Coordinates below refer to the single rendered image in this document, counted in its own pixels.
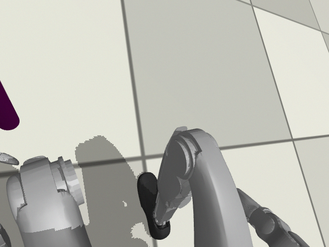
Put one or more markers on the can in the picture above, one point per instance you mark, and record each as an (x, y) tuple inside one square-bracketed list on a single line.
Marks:
[(9, 119)]

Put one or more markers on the right robot foot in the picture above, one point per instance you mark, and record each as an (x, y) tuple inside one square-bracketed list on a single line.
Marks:
[(147, 191)]

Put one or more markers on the left robot arm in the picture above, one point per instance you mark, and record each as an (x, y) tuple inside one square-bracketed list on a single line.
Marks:
[(4, 238)]

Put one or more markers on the left robot hand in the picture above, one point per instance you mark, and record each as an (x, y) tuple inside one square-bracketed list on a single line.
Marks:
[(7, 159)]

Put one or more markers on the right robot arm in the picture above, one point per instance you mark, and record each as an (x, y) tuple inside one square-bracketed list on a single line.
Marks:
[(274, 231)]

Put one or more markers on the right robot hand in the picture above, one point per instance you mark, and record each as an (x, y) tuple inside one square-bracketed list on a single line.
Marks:
[(249, 205)]

